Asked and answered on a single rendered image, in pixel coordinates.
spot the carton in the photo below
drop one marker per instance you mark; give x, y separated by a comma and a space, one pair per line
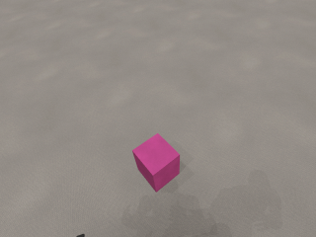
157, 161

